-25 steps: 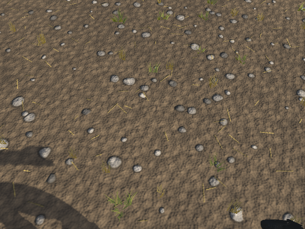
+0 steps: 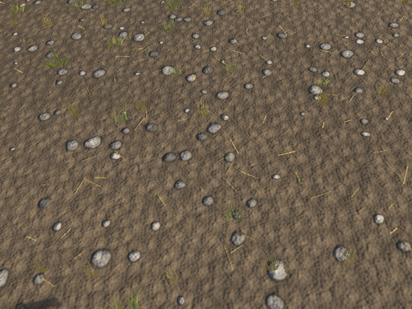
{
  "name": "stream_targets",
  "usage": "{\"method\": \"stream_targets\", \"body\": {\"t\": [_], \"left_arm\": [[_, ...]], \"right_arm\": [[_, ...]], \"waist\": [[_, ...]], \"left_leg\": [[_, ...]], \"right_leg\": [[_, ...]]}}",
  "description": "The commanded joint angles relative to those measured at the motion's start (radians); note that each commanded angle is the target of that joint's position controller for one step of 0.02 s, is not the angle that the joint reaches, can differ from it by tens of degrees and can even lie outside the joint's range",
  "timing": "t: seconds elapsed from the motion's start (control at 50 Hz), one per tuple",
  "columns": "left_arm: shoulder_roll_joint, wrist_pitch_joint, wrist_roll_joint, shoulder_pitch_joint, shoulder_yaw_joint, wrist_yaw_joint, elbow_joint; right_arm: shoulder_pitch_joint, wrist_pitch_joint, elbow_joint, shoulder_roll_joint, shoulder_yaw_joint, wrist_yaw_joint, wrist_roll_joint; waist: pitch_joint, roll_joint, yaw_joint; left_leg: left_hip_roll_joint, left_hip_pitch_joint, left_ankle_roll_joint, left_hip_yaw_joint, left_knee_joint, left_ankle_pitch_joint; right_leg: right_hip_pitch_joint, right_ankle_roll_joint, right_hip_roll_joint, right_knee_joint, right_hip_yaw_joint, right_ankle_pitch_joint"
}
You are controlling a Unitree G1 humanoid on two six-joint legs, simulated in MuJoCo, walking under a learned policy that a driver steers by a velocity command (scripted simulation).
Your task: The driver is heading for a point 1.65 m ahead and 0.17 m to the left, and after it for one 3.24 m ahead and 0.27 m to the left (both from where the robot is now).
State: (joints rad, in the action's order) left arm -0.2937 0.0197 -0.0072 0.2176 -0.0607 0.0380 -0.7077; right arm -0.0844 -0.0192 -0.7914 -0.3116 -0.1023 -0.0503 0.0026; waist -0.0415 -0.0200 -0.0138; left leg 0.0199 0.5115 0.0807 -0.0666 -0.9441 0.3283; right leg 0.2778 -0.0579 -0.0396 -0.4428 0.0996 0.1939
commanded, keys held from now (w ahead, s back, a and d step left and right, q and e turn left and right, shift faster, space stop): e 0.16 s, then no key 0.10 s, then q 0.52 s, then w+q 0.22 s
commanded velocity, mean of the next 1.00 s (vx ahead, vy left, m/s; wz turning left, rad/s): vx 0.04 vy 0.00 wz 0.08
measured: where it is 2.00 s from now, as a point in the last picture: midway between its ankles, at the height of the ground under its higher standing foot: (175, 288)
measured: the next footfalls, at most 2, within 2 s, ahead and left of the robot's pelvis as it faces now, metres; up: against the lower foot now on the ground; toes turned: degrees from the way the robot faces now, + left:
left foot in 0.22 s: +0.08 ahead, +0.14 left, +0.00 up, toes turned -13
right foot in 0.52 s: +0.01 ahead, -0.10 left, +0.00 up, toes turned -1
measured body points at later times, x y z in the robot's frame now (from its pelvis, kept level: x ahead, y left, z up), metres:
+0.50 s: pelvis +0.01 +0.04 -0.01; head +0.05 +0.04 +0.44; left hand +0.20 +0.29 -0.12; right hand +0.09 -0.25 -0.12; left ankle +0.04 +0.15 -0.75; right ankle -0.03 -0.10 -0.74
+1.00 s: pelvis +0.03 +0.08 -0.01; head +0.04 +0.12 +0.44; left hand +0.12 +0.39 -0.13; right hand +0.17 -0.18 -0.11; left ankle -0.01 +0.16 -0.75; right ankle +0.01 -0.08 -0.68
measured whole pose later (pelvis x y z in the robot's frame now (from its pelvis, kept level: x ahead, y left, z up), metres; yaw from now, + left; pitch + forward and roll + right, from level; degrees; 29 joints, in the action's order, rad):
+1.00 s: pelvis +0.03 +0.08 -0.01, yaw +10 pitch +1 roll -2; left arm -0.32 -0.03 -0.02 0.16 -0.08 0.01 -0.77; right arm -0.27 0.02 -0.77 -0.29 -0.06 0.02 0.01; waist -0.03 0.04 0.01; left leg 0.05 0.23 -0.08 -0.01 -0.53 0.32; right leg 0.43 0.00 0.04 -1.04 0.02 0.44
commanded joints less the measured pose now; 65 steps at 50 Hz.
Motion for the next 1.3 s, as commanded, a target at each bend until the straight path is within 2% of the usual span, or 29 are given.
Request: {"method": "stream_targets", "body": {"t": [0.02,0.14,0.2,0.22,0.24,0.26,0.28,0.34,0.36,0.4,0.44,0.5,0.54,0.56,0.6,0.62,0.66,0.72,0.78,0.84,0.86,0.88,0.9,0.92,0.94,0.98,1.02,1.18,1.3], "left_arm": [[-0.190,-0.001,-0.001,-0.003,-0.054,0.009,0.067],[-0.196,0.016,-0.007,-0.055,-0.060,-0.005,0.091],[-0.172,0.027,-0.021,-0.095,-0.050,0.002,0.102],[-0.131,0.026,-0.011,-0.054,-0.038,0.003,0.099],[-0.090,0.019,-0.002,0.008,-0.027,0.000,0.105],[-0.168,0.008,0.010,-0.012,-0.049,0.002,0.103],[-0.210,0.006,0.006,-0.006,-0.065,0.003,0.082],[-0.107,0.022,0.019,0.006,-0.040,0.007,0.036],[-0.075,0.021,0.024,-0.001,-0.026,0.001,0.036],[-0.052,0.005,0.018,-0.079,-0.014,-0.002,0.051],[-0.089,-0.003,-0.005,-0.092,-0.026,0.004,0.045],[-0.110,-0.007,-0.008,-0.030,-0.037,0.008,0.011],[-0.164,-0.008,0.010,0.014,-0.051,0.015,0.011],[-0.224,0.000,0.018,0.012,-0.070,0.012,-0.008],[-0.159,-0.001,0.037,-0.022,-0.056,0.009,0.019],[-0.141,-0.007,0.040,-0.037,-0.046,0.013,0.030],[-0.131,-0.023,0.012,-0.097,-0.041,0.015,0.030],[-0.157,-0.019,0.008,-0.090,-0.051,0.015,0.009],[-0.186,-0.008,0.005,-0.087,-0.060,0.013,0.001],[-0.211,-0.013,-0.022,-0.084,-0.067,-0.001,-0.009],[-0.188,-0.020,-0.024,-0.076,-0.061,-0.007,-0.018],[-0.131,-0.027,-0.005,-0.054,-0.044,-0.017,-0.027],[-0.038,-0.034,0.036,-0.111,-0.013,-0.026,0.031],[-0.077,-0.058,0.003,-0.203,-0.021,-0.025,0.083],[-0.137,-0.073,-0.029,-0.222,-0.038,-0.029,0.089],[-0.168,-0.095,-0.011,-0.181,-0.053,-0.027,0.051],[-0.155,-0.109,0.010,-0.171,-0.055,-0.030,0.038],[-0.078,-0.124,0.000,-0.281,-0.030,-0.050,0.071],[-0.075,-0.146,-0.010,-0.354,-0.009,-0.086,0.097]], "right_arm": [[0.060,0.023,0.071,-0.056,-0.005,0.009,0.004],[0.019,0.047,0.061,-0.082,-0.006,0.033,0.013],[-0.075,0.060,0.029,-0.094,-0.011,0.047,0.008],[-0.084,0.057,0.030,-0.142,-0.020,0.044,-0.007],[-0.036,0.045,0.045,-0.218,-0.029,0.037,-0.025],[-0.045,0.047,0.053,-0.174,-0.019,0.040,-0.043],[-0.018,0.052,0.062,-0.133,-0.003,0.040,-0.035],[0.055,0.059,0.047,-0.033,0.041,0.046,-0.004],[0.055,0.056,0.035,-0.036,0.046,0.050,-0.003],[0.007,0.037,0.020,-0.106,0.025,0.046,0.003],[-0.053,0.023,0.011,-0.173,0.006,0.041,0.007],[-0.029,0.017,0.020,-0.179,0.003,0.037,0.031],[-0.027,0.026,0.031,-0.137,0.015,0.033,0.024],[-0.025,0.031,0.049,-0.093,0.021,0.034,0.030],[-0.026,0.029,0.040,-0.127,0.010,0.038,0.030],[-0.035,0.020,0.032,-0.148,-0.005,0.037,0.032],[-0.066,-0.008,0.027,-0.116,-0.006,0.036,0.028],[-0.023,-0.020,0.060,-0.074,0.013,0.049,0.023],[-0.003,-0.022,0.097,-0.086,0.017,0.073,0.028],[-0.060,-0.032,0.096,-0.104,0.008,0.085,0.030],[-0.127,-0.033,0.069,-0.114,-0.001,0.083,0.031],[-0.229,-0.029,0.034,-0.147,-0.020,0.074,0.040],[-0.316,-0.015,0.038,-0.272,-0.049,0.057,0.037],[-0.318,0.029,0.067,-0.281,-0.034,0.078,-0.002],[-0.263,0.058,0.075,-0.220,-0.016,0.082,-0.008],[-0.194,0.076,0.085,-0.159,0.005,0.067,0.013],[-0.189,0.076,0.095,-0.149,0.013,0.050,0.004],[-0.303,0.074,0.075,-0.160,0.005,0.022,0.017],[-0.377,0.070,0.030,-0.147,0.011,0.026,0.014]], "waist": [[0.112,0.166,-0.017],[0.124,0.183,-0.010],[0.147,0.162,0.042],[0.168,0.063,0.021],[0.137,-0.198,-0.050],[0.124,-0.214,-0.004],[0.105,-0.132,-0.009],[0.074,-0.109,-0.035],[0.070,-0.126,-0.039],[0.061,-0.161,0.015],[0.078,-0.169,0.044],[0.083,-0.166,0.006],[0.141,-0.070,-0.006],[0.131,0.158,0.027],[0.101,0.246,-0.014],[0.084,0.209,-0.011],[0.043,0.144,0.030],[0.041,0.169,0.004],[0.076,0.200,-0.013],[0.087,0.175,0.017],[0.090,0.149,0.042],[0.105,0.047,0.073],[0.102,-0.262,0.092],[0.108,-0.217,0.133],[0.011,-0.138,0.102],[-0.051,-0.083,0.058],[-0.039,-0.095,0.045],[-0.034,-0.091,0.089],[-0.069,-0.106,0.130]], "left_leg": [[-0.001,0.047,0.015,-0.026,0.129,0.002],[0.028,-0.109,-0.005,-0.032,0.318,0.033],[0.000,-0.297,-0.045,-0.009,0.598,-0.206],[-0.136,-0.409,-0.094,-0.120,0.627,-0.299],[-0.310,-0.470,-0.227,-0.334,0.627,-0.534],[-0.420,-0.407,-0.368,-0.453,0.645,-0.552],[-0.383,-0.373,-0.372,-0.398,0.642,-0.495],[-0.232,-0.341,-0.277,-0.232,0.625,-0.406],[-0.195,-0.334,-0.267,-0.193,0.628,-0.424],[-0.156,-0.357,-0.261,-0.182,0.595,-0.482],[-0.179,-0.413,-0.280,-0.255,0.576,-0.511],[-0.169,-0.391,-0.257,-0.311,0.558,-0.504],[-0.124,-0.236,-0.186,-0.269,0.485,-0.393],[-0.015,-0.139,-0.129,-0.116,0.398,-0.198],[0.033,-0.009,-0.067,-0.009,0.118,0.224],[0.017,0.026,-0.049,-0.007,-0.064,0.310],[-0.030,0.058,-0.024,-0.025,-0.117,0.236],[-0.043,0.018,0.007,0.046,-0.001,0.129],[-0.044,-0.104,-0.009,0.097,0.167,0.078],[-0.015,-0.258,-0.070,0.163,0.354,-0.031],[0.013,-0.375,-0.099,0.173,0.407,-0.039],[-0.002,-0.539,-0.142,0.103,0.459,-0.009],[-0.280,-0.663,-0.285,-0.367,0.596,0.087],[-0.399,-0.592,-0.446,-0.714,0.752,0.280],[-0.396,-0.543,-0.429,-0.670,0.793,0.388],[-0.304,-0.484,-0.342,-0.503,0.787,0.318],[-0.234,-0.462,-0.309,-0.387,0.799,0.145],[-0.167,-0.431,-0.285,-0.254,0.769,-0.131],[-0.225,-0.510,-0.278,-0.220,0.732,-0.289]], "right_leg": [[-0.185,-0.162,0.227,0.095,0.281,-0.206],[-0.149,-0.166,0.209,0.051,0.396,-0.315],[-0.110,-0.093,0.147,-0.025,0.372,-0.275],[-0.019,-0.039,0.084,-0.125,0.303,-0.082],[0.164,0.025,-0.090,-0.291,0.129,0.317],[0.231,0.076,-0.083,-0.512,0.093,0.483],[0.223,0.093,-0.056,-0.630,0.119,0.432],[0.158,0.145,-0.007,-0.571,0.120,0.284],[0.113,0.161,0.020,-0.466,0.053,0.262],[0.056,0.171,0.017,-0.268,-0.031,0.259],[0.032,0.166,-0.009,-0.153,-0.046,0.223],[-0.087,0.117,-0.017,0.094,-0.049,0.022],[-0.284,0.057,0.109,0.064,0.019,-0.195],[-0.282,-0.024,0.185,0.045,0.091,-0.281],[-0.283,-0.175,0.373,0.115,0.240,-0.417],[-0.259,-0.208,0.404,0.119,0.245,-0.493],[-0.234,-0.166,0.362,0.099,0.136,-0.504],[-0.234,-0.146,0.310,0.097,0.028,-0.495],[-0.217,-0.136,0.315,0.076,-0.024,-0.485],[-0.128,-0.099,0.324,0.068,-0.042,-0.083],[-0.041,-0.071,0.296,0.015,-0.072,0.102],[0.094,-0.022,0.245,-0.151,-0.142,0.261],[0.392,0.080,0.109,-0.566,-0.240,0.471],[0.532,0.076,0.027,-0.701,-0.049,0.489],[0.577,0.054,0.082,-0.724,-0.008,0.399],[0.530,0.037,0.127,-0.646,-0.011,0.208],[0.456,0.059,0.126,-0.551,-0.017,0.059],[0.372,0.137,0.056,-0.180,-0.033,-0.210],[0.336,0.081,0.059,-0.060,-0.090,-0.222]]}}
